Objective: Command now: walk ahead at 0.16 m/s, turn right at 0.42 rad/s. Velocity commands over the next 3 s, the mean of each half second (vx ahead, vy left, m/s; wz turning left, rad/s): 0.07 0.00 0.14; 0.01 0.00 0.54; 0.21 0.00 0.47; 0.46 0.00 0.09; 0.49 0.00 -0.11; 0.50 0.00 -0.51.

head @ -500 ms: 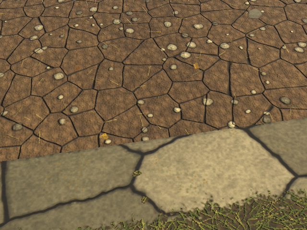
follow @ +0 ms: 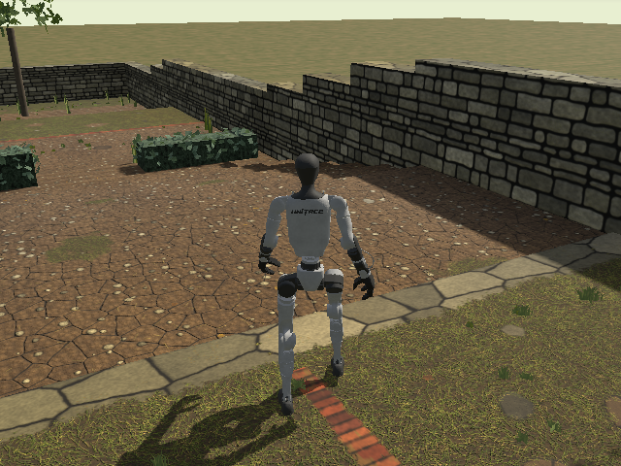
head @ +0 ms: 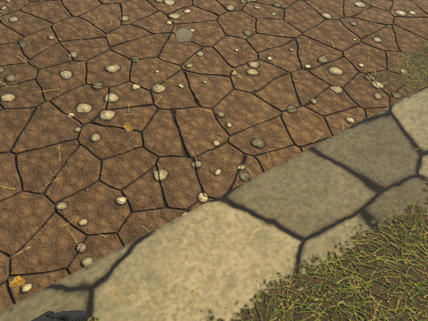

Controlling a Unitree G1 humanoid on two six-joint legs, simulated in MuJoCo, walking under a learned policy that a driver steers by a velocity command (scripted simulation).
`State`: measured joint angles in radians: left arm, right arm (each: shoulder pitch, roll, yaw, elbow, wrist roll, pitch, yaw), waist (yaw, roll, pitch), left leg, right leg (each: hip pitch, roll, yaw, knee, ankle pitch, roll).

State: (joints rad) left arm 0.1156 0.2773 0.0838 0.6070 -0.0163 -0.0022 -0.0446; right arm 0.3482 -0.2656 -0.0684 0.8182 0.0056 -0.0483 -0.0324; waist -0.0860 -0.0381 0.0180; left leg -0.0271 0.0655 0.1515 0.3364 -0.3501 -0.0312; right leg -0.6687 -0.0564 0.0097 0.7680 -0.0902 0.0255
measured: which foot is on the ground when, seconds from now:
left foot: down 0.00-0.08, up 0.10-0.48, down 0.50-1.00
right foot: up 0.00-0.06, down 0.08-0.50, up 0.52-1.00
